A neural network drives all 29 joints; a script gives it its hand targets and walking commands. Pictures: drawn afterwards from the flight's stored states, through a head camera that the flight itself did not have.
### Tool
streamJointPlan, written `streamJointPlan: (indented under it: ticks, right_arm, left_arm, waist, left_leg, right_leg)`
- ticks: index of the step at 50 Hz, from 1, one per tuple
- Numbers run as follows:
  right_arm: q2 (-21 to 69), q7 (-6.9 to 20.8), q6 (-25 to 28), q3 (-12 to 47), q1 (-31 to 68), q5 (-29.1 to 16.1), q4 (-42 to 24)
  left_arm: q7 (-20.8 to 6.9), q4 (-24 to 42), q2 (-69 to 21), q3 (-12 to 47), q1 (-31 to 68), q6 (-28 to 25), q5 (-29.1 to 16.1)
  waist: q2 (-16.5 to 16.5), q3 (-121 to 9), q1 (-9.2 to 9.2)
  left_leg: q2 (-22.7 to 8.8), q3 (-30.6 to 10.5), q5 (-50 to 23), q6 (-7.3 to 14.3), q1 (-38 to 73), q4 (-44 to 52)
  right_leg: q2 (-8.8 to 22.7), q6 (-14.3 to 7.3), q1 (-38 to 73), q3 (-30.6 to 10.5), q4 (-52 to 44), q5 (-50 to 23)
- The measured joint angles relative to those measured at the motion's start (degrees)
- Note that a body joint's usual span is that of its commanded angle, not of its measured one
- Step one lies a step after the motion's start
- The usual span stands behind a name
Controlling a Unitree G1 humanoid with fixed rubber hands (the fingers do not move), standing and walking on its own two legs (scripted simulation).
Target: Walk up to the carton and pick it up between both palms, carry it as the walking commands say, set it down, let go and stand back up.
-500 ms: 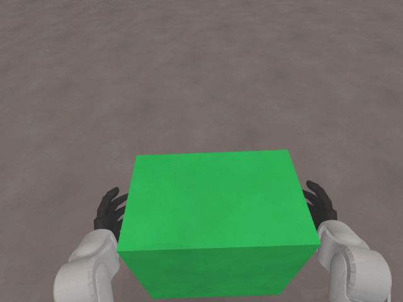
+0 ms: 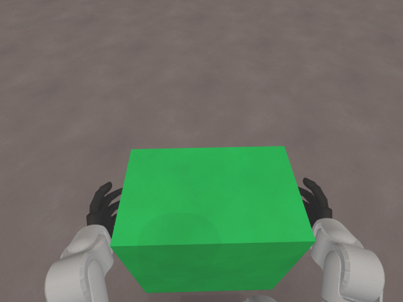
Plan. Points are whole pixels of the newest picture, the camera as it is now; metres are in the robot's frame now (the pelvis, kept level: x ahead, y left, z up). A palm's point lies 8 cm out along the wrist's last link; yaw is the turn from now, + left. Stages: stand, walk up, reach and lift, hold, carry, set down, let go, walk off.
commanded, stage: carry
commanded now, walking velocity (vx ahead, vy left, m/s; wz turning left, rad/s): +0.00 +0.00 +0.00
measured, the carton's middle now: (208, 226) +0.26 +0.01 +0.00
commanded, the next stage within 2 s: none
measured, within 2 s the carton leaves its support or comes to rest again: neither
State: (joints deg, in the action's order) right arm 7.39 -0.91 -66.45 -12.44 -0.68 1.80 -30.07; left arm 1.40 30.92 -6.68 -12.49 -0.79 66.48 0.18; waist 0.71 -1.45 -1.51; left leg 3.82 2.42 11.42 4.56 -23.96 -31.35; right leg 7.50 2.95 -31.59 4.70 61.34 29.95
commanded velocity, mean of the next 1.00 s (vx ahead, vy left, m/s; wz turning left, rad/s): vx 0.00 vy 0.00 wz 0.00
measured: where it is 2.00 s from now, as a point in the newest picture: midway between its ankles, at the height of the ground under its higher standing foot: outside the picture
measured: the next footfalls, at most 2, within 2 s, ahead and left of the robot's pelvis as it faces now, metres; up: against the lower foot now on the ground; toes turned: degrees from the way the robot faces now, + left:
right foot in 0.18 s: +0.01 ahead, -0.12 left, +0.00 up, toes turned -5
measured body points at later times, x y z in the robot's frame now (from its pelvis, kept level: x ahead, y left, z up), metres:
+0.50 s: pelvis -0.01 -0.01 +0.01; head -0.03 -0.01 +0.46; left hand +0.24 +0.17 +0.09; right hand +0.24 -0.19 +0.09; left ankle +0.05 +0.07 -0.73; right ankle -0.03 -0.11 -0.73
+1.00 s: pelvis +0.00 -0.03 +0.00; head -0.01 -0.03 +0.45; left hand +0.25 +0.15 +0.08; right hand +0.25 -0.22 +0.08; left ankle +0.05 +0.07 -0.73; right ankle -0.03 -0.11 -0.73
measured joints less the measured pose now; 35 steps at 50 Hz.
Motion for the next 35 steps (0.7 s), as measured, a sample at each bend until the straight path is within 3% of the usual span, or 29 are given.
streamJointPlan:
  ticks: [3,7,10,12,17,25,35]
  right_arm:
    - [0.0,0.1,0.5,-0.1,-1.2,-0.3,-1.5]
    - [-0.1,0.1,0.4,0.2,-1.7,-0.3,-2.5]
    - [-1.1,-0.1,-0.3,0.6,-1.5,0.0,-2.5]
    - [-2.2,-0.2,-1.0,0.9,-1.5,0.1,-1.8]
    - [-3.2,-0.6,-2.3,1.5,-0.6,-0.1,0.8]
    - [-3.3,-1.0,-2.1,1.2,1.3,0.1,4.0]
    - [-2.4,-1.0,-0.8,0.5,1.0,-0.2,3.6]
  left_arm:
    - [-0.2,0.9,-0.8,0.1,-0.9,-0.9,-0.2]
    - [-0.4,1.1,-0.6,0.5,-1.3,-1.3,-0.3]
    - [-0.6,0.0,-0.5,0.9,-0.8,-1.3,0.0]
    - [-0.6,-1.0,-0.7,1.1,-0.7,-1.1,0.5]
    - [-0.4,-2.7,-0.1,1.4,-0.4,0.3,1.4]
    - [0.0,-5.6,1.1,1.4,1.9,0.9,1.5]
    - [0.1,-5.5,0.7,1.0,1.9,-0.3,0.9]
  waist:
    - [-0.2,0.1,-0.12]
    - [-0.8,-1.2,0.50]
    - [-1.9,-2.2,0.86]
    - [-2.6,-2.9,1.30]
    - [-2.1,-5.3,2.17]
    - [-0.9,-6.1,1.72]
    - [-0.9,-4.5,1.62]
  left_leg:
    - [1.0,-0.2,-1.8,0.4,0.6,2.6]
    - [1.7,-0.2,-3.6,0.6,1.1,5.2]
    - [1.6,-0.2,-3.8,0.3,1.4,5.4]
    - [1.2,-0.5,-3.9,-0.3,2.1,5.6]
    - [0.8,-0.9,-3.9,-0.4,2.8,6.0]
    - [-0.2,-1.2,-3.1,-1.2,2.4,4.6]
    - [-1.2,-1.7,-1.9,-2.0,1.7,2.7]
  right_leg:
    - [-1.5,-0.3,2.3,-1.0,-4.2,-0.3]
    - [-3.1,-1.4,8.6,-1.2,-17.3,0.0]
    - [-4.0,-2.8,14.2,-0.2,-29.4,-9.8]
    - [-4.3,-2.9,15.2,0.2,-30.5,-12.8]
    - [-4.9,-3.1,16.1,0.5,-31.1,-12.0]
    - [-5.8,-4.0,16.1,0.8,-30.9,-11.7]
    - [-6.9,-4.9,16.2,1.2,-30.4,-11.2]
